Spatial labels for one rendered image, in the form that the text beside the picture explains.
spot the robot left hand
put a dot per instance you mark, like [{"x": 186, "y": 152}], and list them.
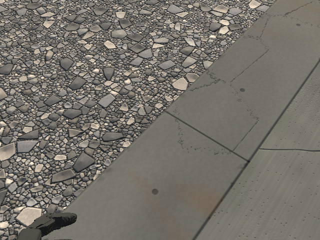
[{"x": 45, "y": 224}]

